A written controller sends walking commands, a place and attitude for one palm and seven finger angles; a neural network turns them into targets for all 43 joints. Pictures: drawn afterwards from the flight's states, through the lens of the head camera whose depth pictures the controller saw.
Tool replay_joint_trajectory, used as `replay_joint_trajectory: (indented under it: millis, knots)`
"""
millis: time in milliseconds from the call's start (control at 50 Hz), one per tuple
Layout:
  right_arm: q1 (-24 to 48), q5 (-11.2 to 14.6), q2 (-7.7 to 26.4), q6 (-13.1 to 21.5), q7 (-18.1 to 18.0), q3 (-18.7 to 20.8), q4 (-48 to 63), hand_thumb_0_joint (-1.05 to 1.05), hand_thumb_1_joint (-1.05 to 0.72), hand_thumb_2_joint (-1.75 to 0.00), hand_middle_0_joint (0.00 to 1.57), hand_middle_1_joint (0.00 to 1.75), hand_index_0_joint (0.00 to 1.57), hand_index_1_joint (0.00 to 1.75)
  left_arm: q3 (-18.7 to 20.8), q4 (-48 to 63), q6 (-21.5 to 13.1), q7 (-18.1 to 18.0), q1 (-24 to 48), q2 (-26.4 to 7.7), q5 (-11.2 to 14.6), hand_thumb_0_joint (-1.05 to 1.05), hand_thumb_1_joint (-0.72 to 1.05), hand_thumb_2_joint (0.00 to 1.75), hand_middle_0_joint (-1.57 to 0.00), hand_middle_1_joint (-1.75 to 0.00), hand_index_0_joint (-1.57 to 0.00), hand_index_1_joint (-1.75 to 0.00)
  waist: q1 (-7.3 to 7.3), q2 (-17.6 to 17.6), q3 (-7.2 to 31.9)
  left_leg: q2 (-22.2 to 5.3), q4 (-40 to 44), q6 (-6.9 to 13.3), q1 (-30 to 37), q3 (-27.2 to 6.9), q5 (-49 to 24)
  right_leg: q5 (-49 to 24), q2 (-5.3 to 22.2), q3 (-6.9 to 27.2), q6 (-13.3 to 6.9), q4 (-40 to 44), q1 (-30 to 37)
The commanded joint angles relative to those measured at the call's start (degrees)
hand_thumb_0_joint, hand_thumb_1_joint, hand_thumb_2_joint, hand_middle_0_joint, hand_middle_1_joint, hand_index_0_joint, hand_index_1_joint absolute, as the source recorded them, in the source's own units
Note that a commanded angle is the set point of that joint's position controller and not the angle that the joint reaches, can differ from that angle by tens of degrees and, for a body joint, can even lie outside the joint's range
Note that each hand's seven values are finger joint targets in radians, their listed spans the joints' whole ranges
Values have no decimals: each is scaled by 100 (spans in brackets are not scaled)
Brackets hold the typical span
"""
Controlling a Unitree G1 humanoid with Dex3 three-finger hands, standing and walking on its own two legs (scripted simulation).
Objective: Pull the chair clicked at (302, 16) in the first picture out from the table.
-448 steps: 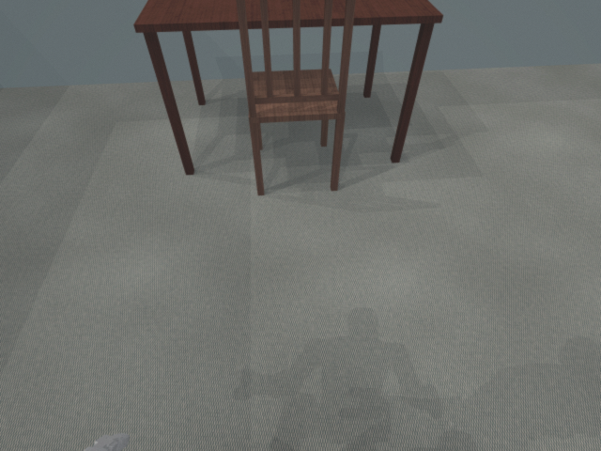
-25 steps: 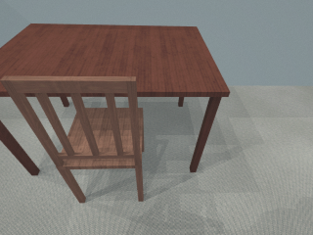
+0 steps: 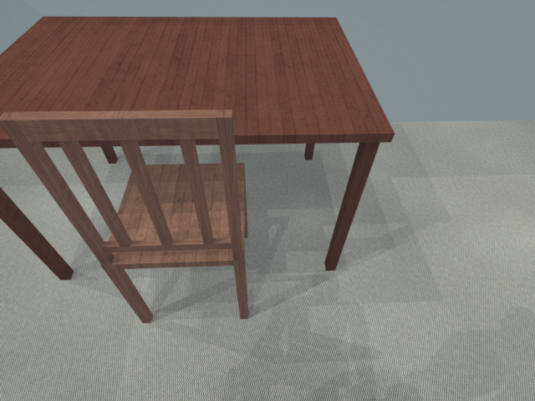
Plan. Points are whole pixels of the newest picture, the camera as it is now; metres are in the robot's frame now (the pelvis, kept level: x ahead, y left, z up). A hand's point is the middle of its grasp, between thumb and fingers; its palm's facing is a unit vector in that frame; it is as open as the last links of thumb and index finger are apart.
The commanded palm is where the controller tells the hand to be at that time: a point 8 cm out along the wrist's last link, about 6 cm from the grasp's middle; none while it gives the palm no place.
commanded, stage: look again from close up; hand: left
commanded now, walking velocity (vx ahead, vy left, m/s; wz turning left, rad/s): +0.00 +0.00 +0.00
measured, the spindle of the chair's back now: (150, 198) +0.53 +0.29 -0.07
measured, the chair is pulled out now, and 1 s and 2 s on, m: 0.00 0.00 0.00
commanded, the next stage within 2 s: shuffle to correct the standing spot in 0.18 s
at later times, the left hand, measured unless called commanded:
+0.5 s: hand out of the picture +0.01 +0.16 -0.18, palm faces +0.05 -0.98 -0.18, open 7.4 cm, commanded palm none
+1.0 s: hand (183, 382) +0.19 +0.16 -0.17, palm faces +0.12 -0.95 -0.27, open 7.3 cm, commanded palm none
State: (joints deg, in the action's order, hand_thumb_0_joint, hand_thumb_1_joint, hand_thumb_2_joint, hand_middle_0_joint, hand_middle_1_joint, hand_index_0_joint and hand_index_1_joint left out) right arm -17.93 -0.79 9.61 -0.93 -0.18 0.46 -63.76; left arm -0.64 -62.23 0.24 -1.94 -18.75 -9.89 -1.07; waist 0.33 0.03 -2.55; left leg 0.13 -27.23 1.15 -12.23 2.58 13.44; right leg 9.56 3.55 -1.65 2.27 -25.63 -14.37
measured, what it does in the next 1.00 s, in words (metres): walks ahead: right foot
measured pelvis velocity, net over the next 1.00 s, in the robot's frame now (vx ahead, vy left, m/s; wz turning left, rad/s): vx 0.14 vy -0.04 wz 0.12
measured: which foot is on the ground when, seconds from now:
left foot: down 0.00-0.94, up 0.96-1.00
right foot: down 0.00-0.72, up 0.74-0.90, down 0.92-1.00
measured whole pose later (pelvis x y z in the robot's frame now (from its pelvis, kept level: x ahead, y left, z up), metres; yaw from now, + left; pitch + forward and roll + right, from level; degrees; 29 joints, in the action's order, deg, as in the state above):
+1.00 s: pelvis +0.14 -0.04 -0.01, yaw +7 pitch -1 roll +1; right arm -21.1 0.0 9.0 -1.2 -2.8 2.1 -65.1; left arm 2.1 -57.7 -1.9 -2.3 -10.5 -9.3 -0.8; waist 2.2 -2.6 -5.8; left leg 0.1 -47.7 -0.7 -11.6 -1.9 31.8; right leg 15.8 3.7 -7.4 -1.8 -36.4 -18.8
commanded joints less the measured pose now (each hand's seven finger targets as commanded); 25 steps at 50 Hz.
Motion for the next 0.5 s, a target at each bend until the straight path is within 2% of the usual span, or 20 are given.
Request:
replay_joint_trajectory:
  millis: [0, 260, 320, 380, 420, 480]
  knots:
    - [-190, 22, 591, 137, -73, 120, 220, 0, -90, -90, 20, 30, 20, 30, 140, 190, -119, -38, -309, -525, 13, 0, 90, 90, -20, -30, -20, -30, -31, -40, -218, -541, 883, 39, -573, -594, 705, 630, 238, 328, -244, 467, 149]
    - [-297, 35, 404, 157, -111, 122, 133, 0, -90, -90, 20, 30, 20, 30, 158, 87, -132, -75, -430, -280, 2, 0, 90, 90, -20, -30, -20, -30, -24, -49, -244, -560, 794, 39, -418, -508, 289, 206, 224, 309, -254, 368, 143]
    - [-344, 5, 474, 113, -103, 158, 112, 0, -90, -90, 20, 30, 20, 30, 175, 77, -109, -47, -421, -269, -36, 0, 90, 90, -20, -30, -20, -30, 7, -89, -264, -618, 1015, 110, -498, -712, 1514, 1304, 120, 151, -228, 294, 40]
    - [-243, -45, 568, 54, -96, 215, 196, 0, -90, -90, 20, 30, 20, 30, 228, 141, -65, 2, -477, -239, -85, 0, 90, 90, -20, -30, -20, -30, -42, -175, -656, -691, 1207, 232, -1007, -941, 2442, 1902, 20, 20, -201, 161, -114]
    - [-226, -45, 549, 57, -96, 230, 252, 0, -90, -90, 20, 30, 20, 30, 253, 156, -74, 27, -565, -242, -83, 0, 90, 90, -20, -30, -20, -30, -63, -63, -711, -654, 1067, 277, -1081, -967, 2370, 1947, 35, 73, -246, 170, -114]
    - [-287, -49, 429, 108, -111, 211, 305, 0, -90, -90, 20, 30, 20, 30, 302, 192, -115, 46, -643, -224, -50, 0, 90, 90, -20, -30, -20, -30, -66, 184, -614, -493, 610, 275, -1021, -773, 1719, 1784, 218, 285, -376, 293, 9]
